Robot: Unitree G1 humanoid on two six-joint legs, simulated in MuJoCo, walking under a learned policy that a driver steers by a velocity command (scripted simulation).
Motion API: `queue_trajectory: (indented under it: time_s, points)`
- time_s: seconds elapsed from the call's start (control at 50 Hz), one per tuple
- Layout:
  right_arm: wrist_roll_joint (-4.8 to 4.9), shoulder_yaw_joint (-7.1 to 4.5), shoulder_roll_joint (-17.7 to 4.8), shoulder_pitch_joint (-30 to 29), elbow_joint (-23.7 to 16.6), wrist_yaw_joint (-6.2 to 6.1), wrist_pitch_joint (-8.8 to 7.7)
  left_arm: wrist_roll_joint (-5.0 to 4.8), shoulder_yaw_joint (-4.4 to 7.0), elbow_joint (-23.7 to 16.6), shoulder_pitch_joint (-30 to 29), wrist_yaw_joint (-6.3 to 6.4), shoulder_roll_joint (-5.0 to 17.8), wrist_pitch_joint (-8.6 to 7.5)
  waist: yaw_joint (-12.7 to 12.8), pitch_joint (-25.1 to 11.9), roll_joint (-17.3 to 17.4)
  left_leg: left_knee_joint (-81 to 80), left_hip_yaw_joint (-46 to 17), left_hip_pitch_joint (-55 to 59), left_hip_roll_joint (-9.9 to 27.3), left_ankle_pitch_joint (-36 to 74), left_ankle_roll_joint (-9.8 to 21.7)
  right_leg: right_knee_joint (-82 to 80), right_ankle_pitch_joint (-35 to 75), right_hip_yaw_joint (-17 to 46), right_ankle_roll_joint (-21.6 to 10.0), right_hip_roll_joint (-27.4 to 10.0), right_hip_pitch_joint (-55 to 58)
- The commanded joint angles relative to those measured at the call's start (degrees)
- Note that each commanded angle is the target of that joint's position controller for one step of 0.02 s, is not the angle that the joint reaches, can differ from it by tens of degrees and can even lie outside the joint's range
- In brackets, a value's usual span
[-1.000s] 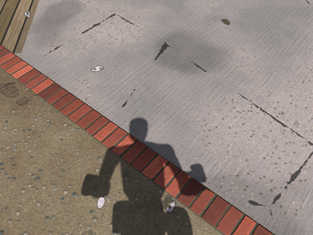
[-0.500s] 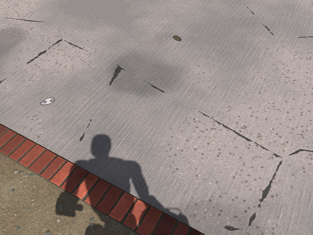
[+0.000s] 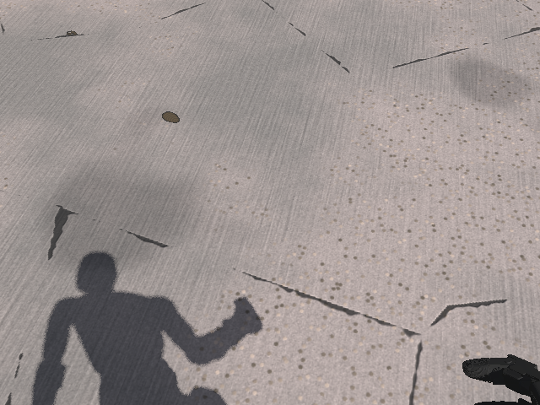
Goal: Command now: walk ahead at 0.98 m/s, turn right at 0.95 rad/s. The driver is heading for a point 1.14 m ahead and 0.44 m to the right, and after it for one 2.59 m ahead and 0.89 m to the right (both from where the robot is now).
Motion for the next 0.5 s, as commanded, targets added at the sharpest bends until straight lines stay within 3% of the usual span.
queue_trajectory:
  time_s: [0.02,0.04,0.06,0.1,0.14,0.16,0.18,0.2,0.22,0.24,0.26,0.28,0.3,0.32,0.34,0.36,0.38,0.4,0.46,0.5]
  points:
    - [-0.21,-2.56,-7.43,-9.64,-6.36,0.22,-1.87,0.24,2.98,-0.97,2.28,1.29,9.87,-1.03,0.85,3.01,-1.40,-8.14,0.54,-2.51,-2.61,8.12,1.13,1.83,26.71,12.27,-4.56,-12.16,0.30]
    - [-0.05,-1.81,-5.11,-10.67,-6.32,0.43,-1.91,-0.03,2.96,-1.12,1.34,1.36,9.18,-0.92,1.29,3.10,-0.92,-12.67,0.67,5.14,-3.34,10.99,1.09,1.65,22.11,12.08,-3.32,-11.24,-4.11]
    - [0.34,-1.62,-4.49,-9.93,-5.63,0.44,-1.90,0.41,2.80,-1.19,0.30,1.54,9.07,-1.18,1.43,2.90,-1.44,-14.12,0.31,11.95,-3.57,12.89,0.84,1.93,20.66,12.40,-2.34,-10.99,-6.78]
    - [1.47,-2.11,-5.85,-5.27,-4.28,-0.49,-1.99,0.87,2.85,-1.28,-3.18,2.00,9.92,-1.73,-1.31,3.63,-3.28,-18.45,-1.62,21.42,-3.16,11.71,0.39,5.40,21.98,13.69,-0.52,-9.93,-7.92]
    - [2.26,-3.90,-9.81,10.55,0.80,-2.32,-2.69,2.54,2.88,-1.06,-6.28,2.44,10.91,-1.58,-8.98,-2.48,-3.00,-24.67,-3.44,30.69,-1.04,14.35,0.56,24.80,29.40,13.43,0.63,-6.47,0.37]
    - [2.84,-4.84,-10.99,21.93,4.18,-3.05,-2.65,2.43,2.75,-0.32,-7.74,2.91,11.12,-0.60,-14.88,-6.92,-3.21,-26.34,-2.29,42.26,0.54,19.43,-0.20,41.22,29.04,10.50,1.21,-5.01,-2.50]
    - [1.69,-6.27,-13.45,31.85,8.40,-3.51,-2.37,1.46,2.26,-0.44,-8.16,2.86,8.28,-0.03,-18.65,-8.33,2.45,-25.13,-2.56,54.70,2.33,14.22,-0.11,60.42,17.63,6.46,2.68,-2.93,-12.44]
    - [-0.41,-5.50,-12.57,35.83,8.92,-2.88,-2.20,1.50,0.54,-1.84,-9.92,2.70,2.01,-0.41,-18.90,-7.44,8.07,-9.35,-4.83,66.91,6.49,5.97,-2.27,77.92,-19.56,4.93,1.76,-0.70,-34.20]
    - [-2.23,-4.40,-11.82,35.10,8.37,-1.65,-2.13,0.14,-1.76,-4.41,2.18,4.11,-4.23,-0.89,-8.17,-12.18,25.03,8.36,-10.70,76.74,16.65,44.20,-6.01,91.58,-25.23,-0.20,1.64,-4.20,-49.23]
    - [-1.01,-5.15,-11.56,33.73,7.33,-1.65,-0.86,-0.33,-0.94,-2.75,5.61,4.84,-0.16,-0.91,-7.60,-21.99,23.24,-1.51,-24.06,77.66,19.88,36.17,-1.94,95.78,-17.71,-4.90,2.04,-6.72,-52.42]
    - [-0.91,-5.92,-12.87,26.04,6.12,-3.07,-1.50,0.61,-0.90,-2.38,2.38,3.39,2.26,-0.50,-7.06,-21.53,19.89,-21.03,-44.14,67.62,24.22,-20.59,9.53,91.82,-7.41,-7.74,2.32,-6.58,-57.91]
    - [-1.27,-4.60,-6.69,19.68,5.16,-3.02,-1.76,2.69,-0.27,-1.50,-7.73,2.28,6.21,1.25,-8.01,-7.44,2.80,-27.62,-38.26,51.04,20.02,-34.94,9.33,85.75,-0.60,-8.37,3.01,-11.51,-55.64]
    - [-0.96,-3.55,-4.84,19.50,7.54,-2.99,-2.12,3.57,-0.05,-3.09,-14.61,0.39,6.56,2.42,-8.80,1.75,-3.30,-26.50,-28.22,41.08,16.92,-20.24,6.59,82.00,0.99,-9.04,3.22,-12.31,-54.27]
    - [-0.41,-3.30,-4.73,21.84,9.75,-2.60,-3.06,3.56,-0.61,-4.38,-15.71,-0.94,4.37,3.40,-7.61,4.15,-3.49,-23.93,-21.19,35.23,16.44,-8.16,4.30,76.95,3.64,-7.16,3.02,-15.05,-50.99]
    - [1.44,-2.38,-1.70,22.37,12.74,-2.25,-4.09,3.16,-1.01,-5.92,-19.17,-1.95,2.25,3.72,-5.27,6.83,-1.37,-24.54,-12.50,31.02,12.47,-2.92,0.05,68.87,8.76,-5.72,3.04,-16.58,-49.36]
    - [2.19,-1.99,-0.41,21.19,14.55,-1.67,-4.79,2.17,-2.46,-7.90,-22.01,-2.68,-0.86,3.76,-3.72,8.06,3.61,-29.22,-2.32,22.86,6.96,-0.89,-2.43,58.89,12.48,-9.77,3.90,-15.31,-42.51]
    - [2.25,-2.05,-0.72,19.31,14.32,-1.49,-5.39,2.35,-2.91,-8.35,-23.45,-3.21,-1.50,3.53,-3.88,7.16,6.11,-30.98,1.91,21.41,4.86,4.12,-2.25,53.43,18.11,-11.94,4.07,-14.13,-38.63]
    - [2.52,-1.96,-0.51,20.06,14.76,-1.62,-5.64,2.45,-3.28,-8.33,-24.69,-3.25,-1.66,3.45,-4.13,6.15,6.30,-30.46,5.53,24.17,3.99,14.56,-2.37,50.65,21.40,-14.11,3.76,-13.14,-38.37]
    - [3.13,-1.70,-0.98,22.79,15.99,-2.70,-4.98,2.53,-4.61,-9.95,-30.94,-3.62,-2.22,2.39,-4.43,8.44,-0.27,-27.30,13.24,28.97,2.76,35.14,-3.21,30.84,22.68,-23.26,2.83,-9.79,-35.56]
    - [3.22,-2.20,-4.31,23.33,15.33,-4.46,-4.59,2.82,-4.35,-8.18,-27.07,-3.66,-0.76,2.31,-2.19,3.23,1.27,-17.95,15.23,28.91,3.38,50.68,-4.54,24.08,24.39,-27.38,2.22,-4.25,-21.46]
Velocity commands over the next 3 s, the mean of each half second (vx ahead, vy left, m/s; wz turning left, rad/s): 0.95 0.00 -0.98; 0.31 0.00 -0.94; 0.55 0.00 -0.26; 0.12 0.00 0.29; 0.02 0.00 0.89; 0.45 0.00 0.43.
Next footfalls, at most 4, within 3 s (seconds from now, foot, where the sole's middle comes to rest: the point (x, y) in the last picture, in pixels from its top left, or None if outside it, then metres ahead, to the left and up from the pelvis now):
0.18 left None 0.37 0.15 -0.90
0.56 right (342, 349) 0.69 -0.07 -0.90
0.92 left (339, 267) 0.96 -0.05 -0.90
1.30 right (386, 331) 0.76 -0.19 -0.90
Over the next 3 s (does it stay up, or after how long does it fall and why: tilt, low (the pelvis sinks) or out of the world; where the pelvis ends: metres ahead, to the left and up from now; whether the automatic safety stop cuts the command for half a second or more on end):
stays up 1.04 -0.35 -0.13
